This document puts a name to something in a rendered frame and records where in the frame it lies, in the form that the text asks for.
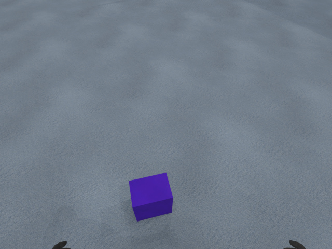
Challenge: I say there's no carton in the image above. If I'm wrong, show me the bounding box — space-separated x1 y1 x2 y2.
129 173 173 221

